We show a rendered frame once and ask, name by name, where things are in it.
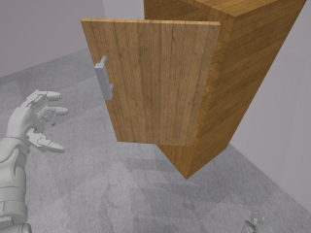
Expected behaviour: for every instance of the robot left hand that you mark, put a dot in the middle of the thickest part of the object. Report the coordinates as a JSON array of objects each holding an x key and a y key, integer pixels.
[{"x": 23, "y": 119}]

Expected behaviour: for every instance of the left robot forearm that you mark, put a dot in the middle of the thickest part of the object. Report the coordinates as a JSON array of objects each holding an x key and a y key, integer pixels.
[{"x": 13, "y": 158}]

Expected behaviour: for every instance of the handle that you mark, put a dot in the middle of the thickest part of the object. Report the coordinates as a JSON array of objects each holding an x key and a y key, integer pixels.
[{"x": 102, "y": 76}]

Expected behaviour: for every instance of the cupboard door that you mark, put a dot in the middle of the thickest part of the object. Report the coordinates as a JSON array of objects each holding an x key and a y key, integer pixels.
[{"x": 158, "y": 69}]

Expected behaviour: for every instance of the robot left upper arm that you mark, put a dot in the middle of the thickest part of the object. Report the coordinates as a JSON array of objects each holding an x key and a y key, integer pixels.
[{"x": 17, "y": 228}]

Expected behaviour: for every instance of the robot right hand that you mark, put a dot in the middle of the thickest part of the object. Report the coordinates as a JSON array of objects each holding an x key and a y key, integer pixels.
[{"x": 258, "y": 225}]

